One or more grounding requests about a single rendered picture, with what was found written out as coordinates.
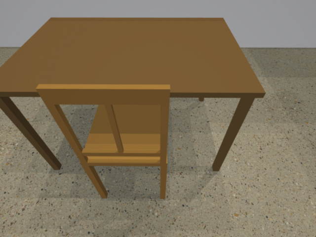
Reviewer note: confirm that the chair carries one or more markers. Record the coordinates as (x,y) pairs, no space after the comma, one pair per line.
(130,127)

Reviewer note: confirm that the table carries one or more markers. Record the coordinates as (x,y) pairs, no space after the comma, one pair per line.
(197,57)

